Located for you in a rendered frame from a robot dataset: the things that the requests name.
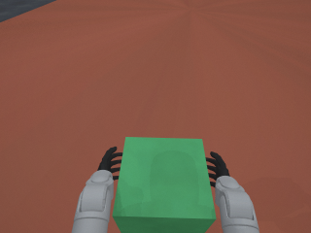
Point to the left robot hand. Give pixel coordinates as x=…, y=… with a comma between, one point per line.
x=106, y=162

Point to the right robot forearm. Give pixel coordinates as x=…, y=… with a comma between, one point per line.
x=236, y=207

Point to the carton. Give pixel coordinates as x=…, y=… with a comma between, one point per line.
x=163, y=187

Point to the right robot hand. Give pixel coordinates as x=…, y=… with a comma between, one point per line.
x=220, y=168

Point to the left robot forearm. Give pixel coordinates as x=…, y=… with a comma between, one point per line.
x=94, y=204

